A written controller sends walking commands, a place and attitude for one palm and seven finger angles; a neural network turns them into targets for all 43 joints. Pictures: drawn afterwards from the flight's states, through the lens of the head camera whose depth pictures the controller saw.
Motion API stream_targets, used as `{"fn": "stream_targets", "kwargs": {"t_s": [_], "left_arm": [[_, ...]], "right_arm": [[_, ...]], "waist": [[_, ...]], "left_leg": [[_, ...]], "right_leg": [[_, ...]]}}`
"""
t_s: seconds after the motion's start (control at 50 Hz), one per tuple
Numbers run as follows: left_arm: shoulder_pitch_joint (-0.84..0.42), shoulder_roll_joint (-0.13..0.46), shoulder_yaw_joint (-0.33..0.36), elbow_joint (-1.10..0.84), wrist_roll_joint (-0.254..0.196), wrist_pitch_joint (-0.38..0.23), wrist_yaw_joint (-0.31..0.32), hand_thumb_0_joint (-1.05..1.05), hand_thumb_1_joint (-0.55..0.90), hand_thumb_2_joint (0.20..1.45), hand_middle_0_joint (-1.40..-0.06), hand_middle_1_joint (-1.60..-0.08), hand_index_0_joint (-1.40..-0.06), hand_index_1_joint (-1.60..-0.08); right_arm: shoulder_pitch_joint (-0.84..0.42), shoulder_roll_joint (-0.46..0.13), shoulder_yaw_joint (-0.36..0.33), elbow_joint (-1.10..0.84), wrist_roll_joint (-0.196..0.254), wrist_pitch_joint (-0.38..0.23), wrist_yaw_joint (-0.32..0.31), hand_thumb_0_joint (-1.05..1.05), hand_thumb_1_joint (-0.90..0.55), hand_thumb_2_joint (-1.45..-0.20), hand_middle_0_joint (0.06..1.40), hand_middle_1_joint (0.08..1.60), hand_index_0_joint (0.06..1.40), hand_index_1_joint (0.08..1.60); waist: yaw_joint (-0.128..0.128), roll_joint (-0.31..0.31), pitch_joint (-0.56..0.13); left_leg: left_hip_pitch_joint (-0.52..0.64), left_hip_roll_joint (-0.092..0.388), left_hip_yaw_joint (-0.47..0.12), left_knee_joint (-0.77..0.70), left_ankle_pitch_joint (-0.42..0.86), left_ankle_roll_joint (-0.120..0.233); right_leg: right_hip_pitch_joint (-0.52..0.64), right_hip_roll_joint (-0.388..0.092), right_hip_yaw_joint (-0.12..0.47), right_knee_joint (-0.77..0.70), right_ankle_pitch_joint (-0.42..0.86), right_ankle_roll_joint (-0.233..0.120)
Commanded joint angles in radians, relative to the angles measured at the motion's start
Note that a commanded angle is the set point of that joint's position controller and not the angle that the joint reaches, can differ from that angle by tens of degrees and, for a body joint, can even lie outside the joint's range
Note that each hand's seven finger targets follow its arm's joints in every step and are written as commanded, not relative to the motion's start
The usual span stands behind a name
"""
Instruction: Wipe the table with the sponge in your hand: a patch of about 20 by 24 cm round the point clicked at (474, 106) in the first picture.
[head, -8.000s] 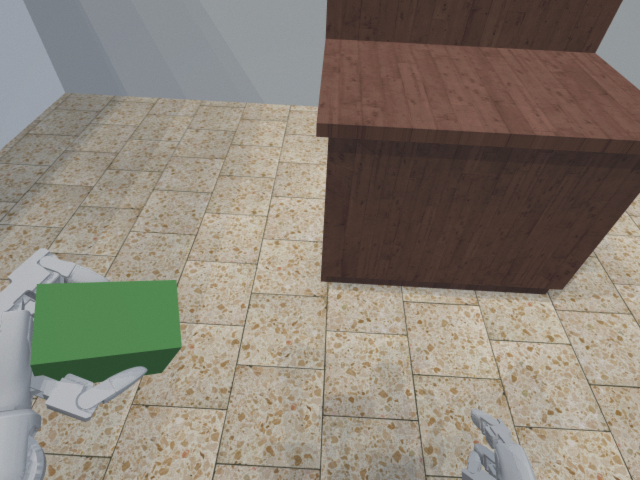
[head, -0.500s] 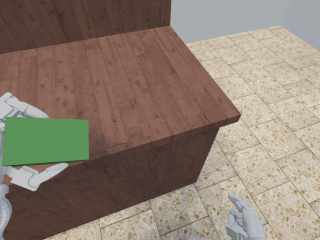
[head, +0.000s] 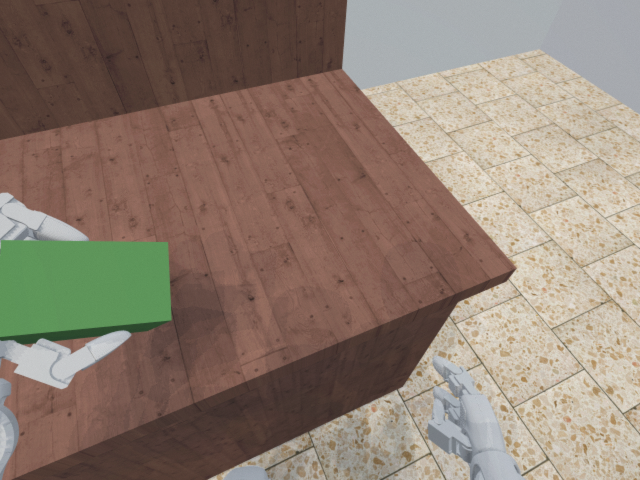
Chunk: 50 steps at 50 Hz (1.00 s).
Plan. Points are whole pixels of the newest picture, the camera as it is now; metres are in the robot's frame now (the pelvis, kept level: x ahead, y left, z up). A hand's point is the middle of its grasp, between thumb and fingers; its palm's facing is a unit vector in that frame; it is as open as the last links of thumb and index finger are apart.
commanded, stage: come to a stop and stand still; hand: left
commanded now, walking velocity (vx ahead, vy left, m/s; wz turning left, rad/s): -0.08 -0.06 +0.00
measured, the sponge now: (111, 293) +0.24 +0.20 +0.17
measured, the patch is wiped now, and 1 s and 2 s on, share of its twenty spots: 0.00 0.00 0.00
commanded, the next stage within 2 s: look again from close up in 0.92 s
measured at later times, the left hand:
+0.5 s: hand (56, 343) +0.21 +0.26 +0.13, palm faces +0.13 -0.90 -0.41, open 10.7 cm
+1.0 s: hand out of the picture +0.22 +0.32 +0.15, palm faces +0.35 -0.85 -0.40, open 10.7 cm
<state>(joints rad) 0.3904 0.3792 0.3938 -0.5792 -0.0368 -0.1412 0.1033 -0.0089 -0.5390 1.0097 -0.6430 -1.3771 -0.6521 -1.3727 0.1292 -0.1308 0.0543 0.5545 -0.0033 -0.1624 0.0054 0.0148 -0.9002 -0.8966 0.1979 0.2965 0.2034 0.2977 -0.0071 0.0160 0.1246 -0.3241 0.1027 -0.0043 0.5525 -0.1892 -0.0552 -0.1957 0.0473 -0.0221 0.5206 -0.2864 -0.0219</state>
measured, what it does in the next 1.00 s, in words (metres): shifts its weight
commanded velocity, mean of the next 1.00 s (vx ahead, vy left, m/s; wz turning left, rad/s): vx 0.00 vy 0.00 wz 0.00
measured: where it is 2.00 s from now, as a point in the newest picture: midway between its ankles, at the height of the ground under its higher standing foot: outside the picture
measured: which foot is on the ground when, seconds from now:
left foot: down 0.00-1.00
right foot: down 0.00-1.00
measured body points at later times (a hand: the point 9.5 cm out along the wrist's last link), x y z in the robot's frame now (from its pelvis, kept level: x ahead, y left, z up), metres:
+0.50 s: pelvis -0.01 +0.05 +0.00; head +0.03 +0.08 +0.45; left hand +0.20 +0.31 +0.15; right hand +0.14 -0.20 -0.06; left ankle +0.06 +0.15 -0.73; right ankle +0.00 -0.11 -0.73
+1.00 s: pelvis +0.00 +0.07 +0.01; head +0.03 +0.10 +0.45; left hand +0.19 +0.36 +0.17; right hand +0.21 -0.13 -0.05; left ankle +0.06 +0.15 -0.73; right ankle +0.00 -0.11 -0.73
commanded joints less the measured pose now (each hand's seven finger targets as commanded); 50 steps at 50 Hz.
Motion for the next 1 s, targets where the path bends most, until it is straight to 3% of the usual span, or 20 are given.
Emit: {"fn": "stream_targets", "kwargs": {"t_s": [0.0,0.06,0.14,0.16,0.18,0.2,0.28,0.36,0.38,0.4,0.48,0.5,0.54,0.58,0.7,0.78,0.8,0.88,0.9,0.98], "left_arm": [[0.165,0.126,0.113,-0.201,-0.039,-0.048,0.012,0.000,0.100,1.300,-1.200,-1.600,-1.200,-1.600],[0.092,0.166,0.140,-0.161,-0.049,-0.034,0.018,0.000,0.100,1.300,-1.200,-1.600,-1.200,-1.600],[-0.023,0.134,0.081,-0.095,-0.046,-0.012,0.026,0.000,0.100,1.300,-1.200,-1.600,-1.200,-1.600],[-0.969,0.933,0.624,-0.207,0.105,-0.136,-0.008,0.000,0.100,1.300,-1.200,-1.600,-1.200,-1.600],[-0.690,0.554,0.354,0.166,0.034,-0.079,-0.028,0.000,0.100,1.300,-1.200,-1.600,-1.200,-1.600],[-0.491,0.321,0.172,0.089,-0.005,-0.068,-0.034,0.000,0.100,1.300,-1.200,-1.600,-1.200,-1.600],[-0.145,0.051,-0.075,0.050,-0.013,-0.078,-0.065,0.000,0.100,1.300,-1.200,-1.600,-1.200,-1.600],[-0.025,0.189,0.034,-0.136,0.006,-0.112,-0.042,0.000,0.100,1.300,-1.200,-1.600,-1.200,-1.600],[0.021,0.260,0.119,-0.126,0.011,-0.111,-0.020,0.000,0.100,1.300,-1.200,-1.600,-1.200,-1.600],[0.018,0.243,0.128,-0.158,0.006,-0.121,-0.019,0.000,0.100,1.300,-1.200,-1.600,-1.200,-1.600],[-0.027,0.316,0.241,-0.220,0.006,-0.159,0.020,0.000,0.100,1.300,-1.200,-1.600,-1.200,-1.600],[-0.038,0.246,0.180,-0.238,0.000,-0.167,0.016,0.000,0.100,1.300,-1.200,-1.600,-1.200,-1.600],[-0.060,0.283,0.203,-0.255,0.000,-0.179,0.021,0.000,0.100,1.300,-1.200,-1.600,-1.200,-1.600],[-0.031,0.289,0.226,-0.209,0.008,-0.176,0.024,0.000,0.100,1.300,-1.200,-1.600,-1.200,-1.600],[0.015,0.099,0.036,-0.080,0.014,-0.146,-0.009,0.000,0.100,1.300,-1.200,-1.600,-1.200,-1.600],[-0.077,0.149,0.071,-0.047,0.035,-0.126,0.001,0.000,0.100,1.300,-1.200,-1.600,-1.200,-1.600],[-0.084,0.105,0.022,-0.043,0.026,-0.130,-0.008,0.000,0.100,1.300,-1.200,-1.600,-1.200,-1.600],[-0.148,0.221,0.120,-0.167,0.036,-0.137,0.010,0.000,0.100,1.300,-1.200,-1.600,-1.200,-1.600],[-0.104,0.138,0.049,-0.135,0.019,-0.140,-0.001,0.000,0.100,1.300,-1.200,-1.600,-1.200,-1.600],[-0.084,0.223,0.127,-0.220,0.023,-0.145,0.014,0.000,0.100,1.300,-1.200,-1.600,-1.200,-1.600]], "right_arm": [[-0.028,-0.171,-0.082,-0.147,0.018,-0.016,-0.023,0.000,-0.900,-0.900,0.200,0.300,0.200,0.300],[-0.053,-0.171,-0.080,-0.140,0.013,0.001,-0.056,0.000,-0.900,-0.900,0.200,0.300,0.200,0.300],[-0.069,-0.176,-0.071,-0.125,0.013,0.007,-0.080,0.000,-0.900,-0.900,0.200,0.300,0.200,0.300],[0.133,-0.248,-0.141,-0.073,-0.038,-0.049,-0.091,0.000,-0.900,-0.900,0.200,0.300,0.200,0.300],[0.042,-0.206,-0.126,-0.031,0.031,-0.020,-0.091,0.000,-0.900,-0.900,0.200,0.300,0.200,0.300],[0.001,-0.185,-0.123,-0.087,0.016,-0.022,-0.071,0.000,-0.900,-0.900,0.200,0.300,0.200,0.300],[0.001,-0.189,-0.120,-0.137,0.039,-0.053,-0.014,0.000,-0.900,-0.900,0.200,0.300,0.200,0.300],[-0.013,-0.193,-0.110,-0.179,0.022,-0.059,-0.012,0.000,-0.900,-0.900,0.200,0.300,0.200,0.300],[-0.024,-0.203,-0.104,-0.162,0.026,-0.056,-0.019,0.000,-0.900,-0.900,0.200,0.300,0.200,0.300],[-0.016,-0.197,-0.101,-0.178,0.016,-0.053,-0.026,0.000,-0.900,-0.900,0.200,0.300,0.200,0.300],[-0.029,-0.212,-0.097,-0.173,0.021,-0.058,-0.053,0.000,-0.900,-0.900,0.200,0.300,0.200,0.300],[-0.001,-0.202,-0.097,-0.176,0.019,-0.056,-0.053,0.000,-0.900,-0.900,0.200,0.300,0.200,0.300],[0.029,-0.190,-0.093,-0.170,0.019,-0.075,-0.052,0.000,-0.900,-0.900,0.200,0.300,0.200,0.300],[0.027,-0.192,-0.085,-0.144,0.015,-0.095,-0.044,0.000,-0.900,-0.900,0.200,0.300,0.200,0.300],[0.059,-0.203,-0.084,-0.099,0.008,-0.108,-0.021,0.000,-0.900,-0.900,0.200,0.300,0.200,0.300],[-0.002,-0.204,-0.081,-0.092,0.014,-0.091,-0.029,0.000,-0.900,-0.900,0.200,0.300,0.200,0.300],[0.016,-0.195,-0.076,-0.097,0.007,-0.080,-0.032,0.000,-0.900,-0.900,0.200,0.300,0.200,0.300],[-0.034,-0.188,-0.070,-0.119,0.009,-0.073,-0.041,0.000,-0.900,-0.900,0.200,0.300,0.200,0.300],[-0.015,-0.170,-0.062,-0.128,0.005,-0.065,-0.043,0.000,-0.900,-0.900,0.200,0.300,0.200,0.300],[-0.028,-0.183,-0.069,-0.134,0.011,-0.072,-0.042,0.000,-0.900,-0.900,0.200,0.300,0.200,0.300]], "waist": [[0.015,-0.013,-0.338],[0.014,0.052,-0.311],[0.007,0.020,-0.228],[0.055,-0.231,-0.030],[0.024,-0.016,-0.069],[0.035,-0.043,-0.078],[0.060,0.075,-0.234],[0.067,-0.091,-0.161],[0.063,-0.089,-0.180],[0.053,-0.085,-0.177],[0.046,0.188,-0.187],[0.040,0.247,-0.180],[0.044,0.278,-0.217],[0.050,0.219,-0.265],[0.022,0.056,-0.253],[0.024,0.039,-0.191],[0.021,0.042,-0.196],[0.034,0.108,-0.230],[0.031,0.099,-0.219],[0.037,0.145,-0.257]], "left_leg": [[0.153,0.020,0.016,-0.031,0.326,0.048],[0.167,0.024,0.016,-0.076,0.235,0.047],[0.157,-0.005,0.020,-0.109,0.022,0.049],[-0.001,-0.034,0.061,0.031,0.057,0.066],[0.142,-0.037,0.042,-0.028,0.057,0.074],[0.198,-0.027,0.041,-0.084,0.041,0.058],[0.282,-0.041,0.069,-0.119,-0.013,0.087],[0.150,-0.083,0.074,-0.116,-0.183,0.067],[0.195,-0.076,0.069,-0.106,-0.169,0.062],[0.161,-0.067,0.046,-0.127,-0.165,0.066],[0.057,0.033,-0.102,-0.310,-0.276,0.093],[0.014,0.061,-0.134,-0.348,-0.313,0.106],[0.058,0.065,-0.116,-0.293,-0.210,0.108],[0.146,0.054,-0.090,-0.246,-0.084,0.095],[0.191,0.044,-0.097,-0.214,-0.028,0.083],[0.161,0.037,-0.096,-0.264,-0.116,0.066],[0.145,0.036,-0.107,-0.262,-0.134,0.074],[0.162,0.022,-0.084,-0.273,-0.130,0.067],[0.132,0.019,-0.099,-0.267,-0.122,0.080],[0.167,0.005,-0.062,-0.234,-0.062,0.070]], "right_leg": [[0.095,-0.084,0.045,-0.114,0.430,0.000],[0.032,-0.081,0.057,-0.136,0.349,0.021],[-0.028,-0.080,0.073,-0.212,0.210,0.019],[-0.161,-0.164,0.163,-0.344,0.282,0.082],[-0.207,-0.233,0.130,-0.239,0.229,-0.052],[-0.155,-0.152,0.158,-0.201,0.291,-0.022],[-0.088,-0.117,0.114,-0.182,0.110,0.049],[-0.092,-0.119,0.102,-0.280,-0.177,0.004],[-0.136,-0.125,0.094,-0.265,-0.209,-0.022],[-0.111,-0.123,0.064,-0.238,-0.181,-0.025],[0.031,-0.049,0.014,-0.062,-0.032,0.009],[0.058,-0.043,-0.013,-0.016,-0.006,0.012],[0.059,-0.065,-0.009,-0.031,0.034,0.002],[0.034,-0.067,-0.013,-0.062,0.053,-0.002],[-0.019,-0.084,0.000,-0.135,0.083,0.010],[-0.049,-0.086,0.017,-0.148,0.044,0.013],[-0.034,-0.089,0.011,-0.157,0.055,0.013],[0.005,-0.085,0.016,-0.145,0.049,0.004],[0.025,-0.087,0.008,-0.158,0.077,0.005],[0.037,-0.088,0.016,-0.153,0.095,-0.005]]}}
